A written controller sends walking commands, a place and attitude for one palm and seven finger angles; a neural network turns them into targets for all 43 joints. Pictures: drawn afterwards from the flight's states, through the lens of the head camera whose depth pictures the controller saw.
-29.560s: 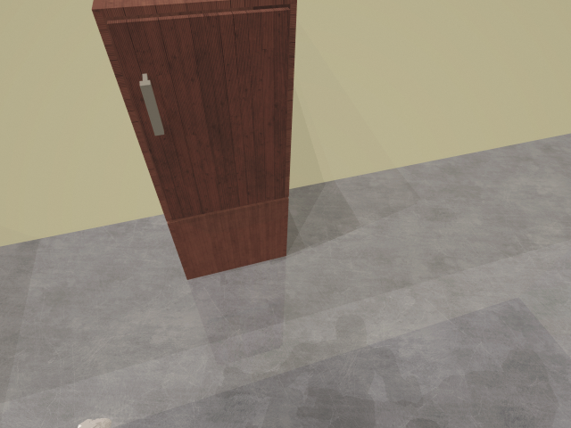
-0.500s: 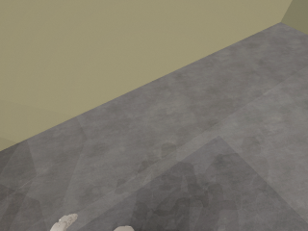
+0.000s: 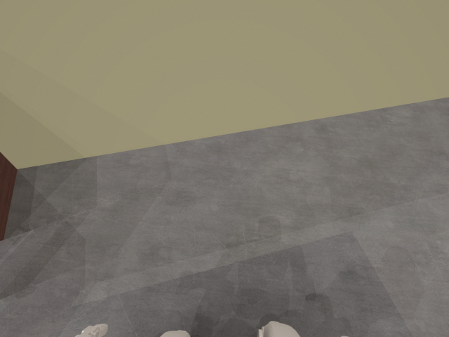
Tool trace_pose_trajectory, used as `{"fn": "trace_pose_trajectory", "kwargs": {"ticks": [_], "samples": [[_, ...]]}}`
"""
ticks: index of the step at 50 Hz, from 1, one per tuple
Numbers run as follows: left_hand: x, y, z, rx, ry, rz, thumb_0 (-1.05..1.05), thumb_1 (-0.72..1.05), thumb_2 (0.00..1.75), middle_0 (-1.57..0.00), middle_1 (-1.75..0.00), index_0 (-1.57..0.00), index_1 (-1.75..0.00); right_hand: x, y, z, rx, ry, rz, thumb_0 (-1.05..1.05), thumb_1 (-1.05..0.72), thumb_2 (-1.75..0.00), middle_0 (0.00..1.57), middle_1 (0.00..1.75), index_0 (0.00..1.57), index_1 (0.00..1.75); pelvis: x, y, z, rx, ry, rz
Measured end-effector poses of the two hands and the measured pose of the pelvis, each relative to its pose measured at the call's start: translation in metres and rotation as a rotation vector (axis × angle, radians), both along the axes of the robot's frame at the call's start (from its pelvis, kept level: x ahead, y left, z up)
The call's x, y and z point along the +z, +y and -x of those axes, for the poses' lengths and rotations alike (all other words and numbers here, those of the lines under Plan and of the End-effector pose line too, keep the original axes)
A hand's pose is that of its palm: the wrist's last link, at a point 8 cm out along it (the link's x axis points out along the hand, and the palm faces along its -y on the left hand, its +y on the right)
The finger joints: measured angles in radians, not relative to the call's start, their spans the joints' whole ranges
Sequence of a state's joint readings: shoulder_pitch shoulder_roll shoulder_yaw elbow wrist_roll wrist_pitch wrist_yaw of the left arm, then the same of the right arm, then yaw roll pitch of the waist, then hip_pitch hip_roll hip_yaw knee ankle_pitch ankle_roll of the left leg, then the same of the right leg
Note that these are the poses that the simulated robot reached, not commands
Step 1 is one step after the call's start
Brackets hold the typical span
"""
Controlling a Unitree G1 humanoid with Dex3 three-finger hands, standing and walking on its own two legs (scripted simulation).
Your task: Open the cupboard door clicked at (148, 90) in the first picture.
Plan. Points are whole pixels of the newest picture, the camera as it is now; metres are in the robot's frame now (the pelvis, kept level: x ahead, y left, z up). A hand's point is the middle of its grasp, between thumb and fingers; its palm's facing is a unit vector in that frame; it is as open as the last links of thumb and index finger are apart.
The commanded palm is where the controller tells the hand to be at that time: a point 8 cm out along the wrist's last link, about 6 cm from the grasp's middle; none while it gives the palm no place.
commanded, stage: turn to face it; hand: left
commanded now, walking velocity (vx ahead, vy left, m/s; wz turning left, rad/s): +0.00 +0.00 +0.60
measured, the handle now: out of the picture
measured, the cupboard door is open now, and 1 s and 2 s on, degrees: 50 50 50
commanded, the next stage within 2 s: take the last steps up to it in 1.70 s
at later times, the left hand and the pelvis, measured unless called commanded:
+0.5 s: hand out of the picture -0.01 +0.20 -0.19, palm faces +0.34 -0.92 -0.20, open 7.4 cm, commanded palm none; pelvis +0.00 -0.01 -0.01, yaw +19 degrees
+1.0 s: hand out of the picture -0.02 +0.17 -0.15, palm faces +0.57 -0.78 -0.26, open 7.4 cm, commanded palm none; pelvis +0.02 -0.04 +0.00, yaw +37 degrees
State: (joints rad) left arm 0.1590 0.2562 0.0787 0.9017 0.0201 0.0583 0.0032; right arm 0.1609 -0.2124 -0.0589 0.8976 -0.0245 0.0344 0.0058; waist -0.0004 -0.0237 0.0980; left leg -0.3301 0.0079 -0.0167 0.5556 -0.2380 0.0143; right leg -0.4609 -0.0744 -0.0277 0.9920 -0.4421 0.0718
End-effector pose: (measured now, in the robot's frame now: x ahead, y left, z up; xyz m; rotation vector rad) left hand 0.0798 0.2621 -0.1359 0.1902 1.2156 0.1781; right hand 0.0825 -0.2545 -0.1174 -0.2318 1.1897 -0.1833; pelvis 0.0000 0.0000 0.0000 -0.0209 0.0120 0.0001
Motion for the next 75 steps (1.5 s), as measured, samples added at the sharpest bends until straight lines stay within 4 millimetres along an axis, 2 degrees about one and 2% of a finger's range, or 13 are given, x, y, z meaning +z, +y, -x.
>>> {"fn": "trace_pose_trajectory", "kwargs": {"ticks": [6, 13, 19, 23, 26, 37, 42, 47, 55, 59, 62, 69, 75], "samples": [[0.012, -0.012, 0.005, 0.050, -0.067, -0.048, 0.01, 0.91, 0.90, -0.20, -0.29, -0.20, -0.29, -0.018, -0.015, -0.007, 0.041, 0.033, -0.042, 0.00, -0.90, -0.90, 0.20, 0.30, 0.20, 0.30, -0.005, -0.023, -0.001, 0.078, 0.010, -0.012], [0.016, -0.034, 0.042, 0.138, -0.033, -0.045, 0.01, 0.91, 0.90, -0.20, -0.29, -0.20, -0.30, -0.018, -0.024, -0.037, 0.115, 0.051, -0.052, 0.00, -0.91, -0.90, 0.20, 0.30, 0.20, 0.30, -0.001, -0.031, -0.002, 0.176, -0.011, -0.033], [0.001, -0.040, 0.077, 0.233, 0.003, 0.022, 0.01, 0.91, 0.90, -0.20, -0.30, -0.21, -0.30, -0.006, 0.000, -0.075, 0.234, 0.022, -0.032, 0.00, -0.91, -0.90, 0.20, 0.30, 0.20, 0.30, 0.000, -0.025, -0.004, 0.263, -0.009, -0.045], [-0.022, -0.028, 0.105, 0.312, 0.035, 0.057, 0.01, 0.91, 0.90, -0.20, -0.30, -0.21, -0.30, -0.006, 0.026, -0.103, 0.328, -0.044, -0.003, 0.00, -0.91, -0.90, 0.20, 0.30, 0.20, 0.30, -0.014, -0.011, -0.002, 0.316, -0.005, -0.027], [-0.024, -0.018, 0.117, 0.351, 0.073, 0.049, 0.01, 0.91, 0.90, -0.20, -0.30, -0.21, -0.30, 0.001, 0.039, -0.110, 0.367, -0.073, 0.007, 0.00, -0.91, -0.90, 0.20, 0.30, 0.20, 0.30, -0.011, -0.009, 0.001, 0.336, -0.007, -0.019], [0.012, -0.005, 0.103, 0.438, -0.044, -0.028, 0.01, 0.91, 0.90, -0.20, -0.29, -0.20, -0.29, -0.003, 0.040, -0.099, 0.439, 0.030, -0.017, 0.00, -0.91, -0.90, 0.20, 0.30, 0.20, 0.30, 0.004, -0.022, -0.005, 0.456, 0.006, 0.006], [0.017, -0.020, 0.098, 0.474, -0.101, -0.087, 0.01, 0.91, 0.90, -0.20, -0.29, -0.20, -0.29, -0.025, 0.024, -0.108, 0.463, 0.077, -0.043, 0.00, -0.90, -0.90, 0.20, 0.30, 0.20, 0.30, -0.007, -0.041, -0.015, 0.519, 0.023, -0.021], [0.021, -0.047, 0.118, 0.539, -0.061, -0.070, 0.01, 0.91, 0.90, -0.20, -0.29, -0.20, -0.30, -0.024, 0.023, -0.128, 0.515, 0.102, -0.039, 0.00, -0.91, -0.90, 0.20, 0.30, 0.20, 0.30, -0.001, -0.045, -0.019, 0.598, 0.001, -0.032], [0.001, -0.076, 0.165, 0.680, 0.002, 0.022, 0.01, 0.91, 0.90, -0.20, -0.30, -0.21, -0.30, -0.009, 0.071, -0.170, 0.675, 0.058, -0.019, 0.00, -0.91, -0.90, 0.20, 0.30, 0.20, 0.30, 0.000, -0.036, -0.021, 0.717, 0.006, -0.053], [-0.022, -0.076, 0.200, 0.763, 0.046, 0.055, 0.01, 0.91, 0.90, -0.20, -0.30, -0.21, -0.30, -0.011, 0.108, -0.191, 0.770, -0.030, -0.008, 0.00, -0.91, -0.90, 0.20, 0.30, 0.20, 0.30, -0.016, -0.024, -0.015, 0.765, 0.009, -0.036], [-0.021, -0.072, 0.216, 0.810, 0.086, 0.049, 0.01, 0.91, 0.90, -0.20, -0.30, -0.21, -0.30, -0.004, 0.124, -0.195, 0.813, -0.061, -0.005, 0.00, -0.91, -0.90, 0.20, 0.30, 0.20, 0.30, -0.013, -0.023, -0.014, 0.791, 0.006, -0.027], [0.004, -0.059, 0.211, 0.876, 0.020, -0.014, 0.01, 0.91, 0.90, -0.20, -0.29, -0.20, -0.29, -0.003, 0.136, -0.196, 0.884, -0.010, -0.015, 0.00, -0.91, -0.90, 0.20, 0.30, 0.20, 0.30, 0.000, -0.026, -0.025, 0.864, 0.008, -0.004], [0.014, -0.067, 0.191, 0.910, -0.040, -0.089, 0.01, 0.91, 0.90, -0.20, -0.29, -0.20, -0.29, -0.024, 0.135, -0.212, 0.915, 0.044, -0.054, 0.00, -0.91, -0.90, 0.20, 0.30, 0.20, 0.30, -0.008, -0.037, -0.049, 0.932, 0.023, -0.022]]}}
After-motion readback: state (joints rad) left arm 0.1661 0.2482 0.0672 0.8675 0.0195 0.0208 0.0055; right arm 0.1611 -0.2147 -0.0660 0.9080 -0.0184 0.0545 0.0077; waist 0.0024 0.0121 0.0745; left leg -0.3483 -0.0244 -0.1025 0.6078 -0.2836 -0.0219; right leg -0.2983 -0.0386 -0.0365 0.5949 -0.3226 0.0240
